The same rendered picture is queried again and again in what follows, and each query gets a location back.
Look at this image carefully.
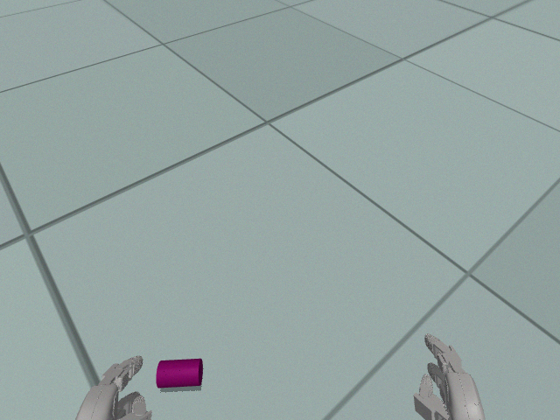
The right robot hand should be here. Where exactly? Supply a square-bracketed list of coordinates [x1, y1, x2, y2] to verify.
[414, 334, 486, 420]

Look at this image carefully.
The left robot hand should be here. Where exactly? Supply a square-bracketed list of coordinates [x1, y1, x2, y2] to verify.
[75, 356, 151, 420]

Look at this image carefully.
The can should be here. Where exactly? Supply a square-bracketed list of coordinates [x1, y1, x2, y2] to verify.
[156, 359, 203, 388]

